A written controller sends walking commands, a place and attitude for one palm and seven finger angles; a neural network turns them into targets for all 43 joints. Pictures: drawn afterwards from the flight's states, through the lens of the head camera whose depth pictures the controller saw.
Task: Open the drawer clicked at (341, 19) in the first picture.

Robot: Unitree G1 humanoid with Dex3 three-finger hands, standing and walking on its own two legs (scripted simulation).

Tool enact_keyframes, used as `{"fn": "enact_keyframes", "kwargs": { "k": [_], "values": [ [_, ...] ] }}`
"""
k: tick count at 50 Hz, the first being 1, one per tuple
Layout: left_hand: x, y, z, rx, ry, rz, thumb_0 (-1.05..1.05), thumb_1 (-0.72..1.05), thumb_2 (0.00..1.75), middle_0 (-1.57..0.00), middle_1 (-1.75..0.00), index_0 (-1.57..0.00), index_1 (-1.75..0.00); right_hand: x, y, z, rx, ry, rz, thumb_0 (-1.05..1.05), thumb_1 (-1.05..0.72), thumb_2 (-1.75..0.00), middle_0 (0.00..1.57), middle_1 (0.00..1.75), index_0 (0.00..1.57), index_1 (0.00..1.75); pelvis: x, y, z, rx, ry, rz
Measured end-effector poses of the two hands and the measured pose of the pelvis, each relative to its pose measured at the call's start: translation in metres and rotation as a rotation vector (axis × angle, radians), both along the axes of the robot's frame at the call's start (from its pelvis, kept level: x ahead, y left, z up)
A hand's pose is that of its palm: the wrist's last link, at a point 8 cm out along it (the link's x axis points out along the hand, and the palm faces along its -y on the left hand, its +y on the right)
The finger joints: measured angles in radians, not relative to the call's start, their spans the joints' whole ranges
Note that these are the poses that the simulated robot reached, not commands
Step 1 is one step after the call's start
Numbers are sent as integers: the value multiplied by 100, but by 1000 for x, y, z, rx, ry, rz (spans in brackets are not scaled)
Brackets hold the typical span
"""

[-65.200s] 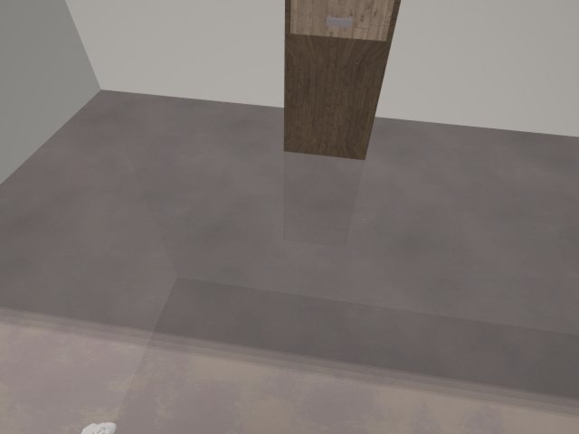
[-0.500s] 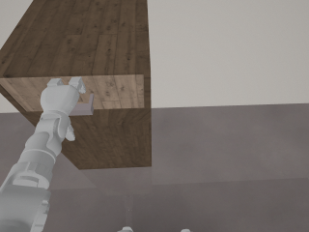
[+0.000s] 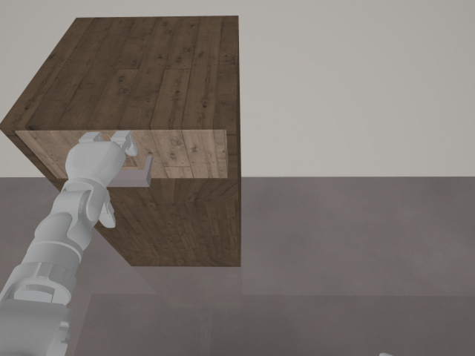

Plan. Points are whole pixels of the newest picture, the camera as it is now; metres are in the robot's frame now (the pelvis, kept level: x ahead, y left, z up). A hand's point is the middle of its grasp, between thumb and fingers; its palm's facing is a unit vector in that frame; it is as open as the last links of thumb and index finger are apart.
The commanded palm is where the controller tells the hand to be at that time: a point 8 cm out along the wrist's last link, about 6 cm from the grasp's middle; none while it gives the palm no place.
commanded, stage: re-aim the fingers above the handle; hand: left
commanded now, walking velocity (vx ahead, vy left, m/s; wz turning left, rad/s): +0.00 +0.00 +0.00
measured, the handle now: (127, 169) +0.48 +0.25 -0.02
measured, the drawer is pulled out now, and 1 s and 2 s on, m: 0.00 0.00 0.00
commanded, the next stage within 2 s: lower the fingers behind the handle in 1.94 s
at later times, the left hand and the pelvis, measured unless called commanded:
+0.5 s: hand (107, 177) +0.42 +0.26 +0.04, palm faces -0.07 -0.02 -1.00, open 13.8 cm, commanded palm +0.41 +0.26 +0.10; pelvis -0.01 +0.01 +0.00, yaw -1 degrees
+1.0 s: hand (108, 170) +0.43 +0.26 +0.04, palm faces -0.06 -0.01 -1.00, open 13.8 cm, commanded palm +0.41 +0.26 +0.10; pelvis -0.01 +0.02 +0.00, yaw -1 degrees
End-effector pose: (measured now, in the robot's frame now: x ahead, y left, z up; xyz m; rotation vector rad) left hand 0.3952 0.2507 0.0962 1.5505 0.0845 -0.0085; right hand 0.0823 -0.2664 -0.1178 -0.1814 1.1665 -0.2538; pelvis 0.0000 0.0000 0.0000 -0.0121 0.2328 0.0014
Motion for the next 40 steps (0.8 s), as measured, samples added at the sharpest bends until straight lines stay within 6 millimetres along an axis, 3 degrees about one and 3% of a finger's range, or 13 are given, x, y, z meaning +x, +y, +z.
{"fn": "enact_keyframes", "kwargs": {
  "k": [14, 22, 40],
  "values": [
    [18, -2, 2, -13, 1, -1, 0, -49, 30, -32, -120, -32, -120, -29, -6, -3, -16, 65, -51, 1, -91, -90, 20, 30, 20, 30, -2, -1, -2, -1, 22, -10],
    [12, 9, -2, -5, 4, 4, 0, -49, 31, -32, -120, -32, -120, -46, 0, -4, -6, 94, -74, 1, -91, -90, 20, 30, 20, 30, -3, 5, -2, -4, 24, -19],
    [23, -4, 0, -5, -32, -13, 0, -49, 30, -32, -120, -32, -120, -45, 19, -5, 10, 62, -58, 0, -90, -90, 20, 30, 20, 30, -10, 17, -4, -9, 26, -20]
  ]
}}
